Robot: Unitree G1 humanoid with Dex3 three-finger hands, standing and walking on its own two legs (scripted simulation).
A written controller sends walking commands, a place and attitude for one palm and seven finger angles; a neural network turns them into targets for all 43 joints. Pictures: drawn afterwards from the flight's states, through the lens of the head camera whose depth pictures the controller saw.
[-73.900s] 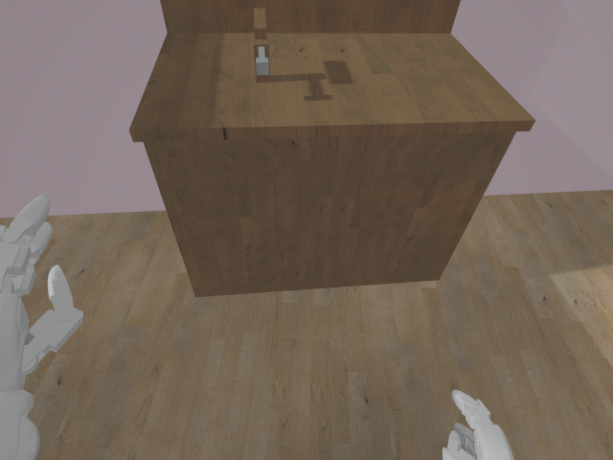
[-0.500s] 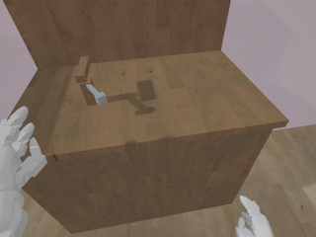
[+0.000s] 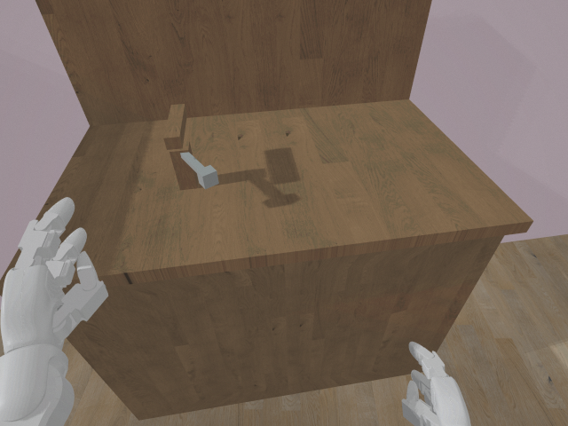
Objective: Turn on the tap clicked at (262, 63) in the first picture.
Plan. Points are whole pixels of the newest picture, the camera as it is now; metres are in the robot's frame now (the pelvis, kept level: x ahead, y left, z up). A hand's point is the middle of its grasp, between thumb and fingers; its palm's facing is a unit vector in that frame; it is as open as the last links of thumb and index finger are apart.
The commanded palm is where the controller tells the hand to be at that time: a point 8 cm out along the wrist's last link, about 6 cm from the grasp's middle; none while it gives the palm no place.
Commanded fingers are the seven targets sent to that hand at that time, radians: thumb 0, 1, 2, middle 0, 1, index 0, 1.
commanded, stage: turn the palm inward beside the body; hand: left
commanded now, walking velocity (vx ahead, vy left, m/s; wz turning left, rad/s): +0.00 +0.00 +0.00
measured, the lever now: (207, 177) +0.47 +0.22 +0.12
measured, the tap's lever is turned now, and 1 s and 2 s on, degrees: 29 29 29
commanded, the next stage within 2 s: reach beside the lever's end, fingers flat in 0.80 s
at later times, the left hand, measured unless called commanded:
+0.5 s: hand (103, 298) +0.18 +0.23 +0.18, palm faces +0.49 -0.87 -0.09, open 7.4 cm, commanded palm +0.12 +0.26 +0.18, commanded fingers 0.00 0.90 0.90 -0.20 -0.30 -0.20 -0.30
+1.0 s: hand (119, 292) +0.19 +0.21 +0.18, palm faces +0.49 -0.87 -0.09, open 7.4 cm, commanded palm +0.14 +0.25 +0.18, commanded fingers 0.00 0.90 0.90 -0.20 -0.30 -0.20 -0.30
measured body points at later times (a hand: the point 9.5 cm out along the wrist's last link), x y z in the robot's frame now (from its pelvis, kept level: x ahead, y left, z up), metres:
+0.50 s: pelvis +0.00 -0.01 +0.00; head -0.05 -0.04 +0.45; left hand +0.14 +0.27 +0.18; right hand +0.22 -0.20 -0.06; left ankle +0.02 +0.11 -0.73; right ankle +0.02 -0.09 -0.73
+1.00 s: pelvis +0.01 -0.02 +0.00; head -0.04 -0.05 +0.45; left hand +0.15 +0.26 +0.18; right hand +0.23 -0.22 -0.06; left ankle +0.02 +0.11 -0.73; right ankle +0.02 -0.09 -0.73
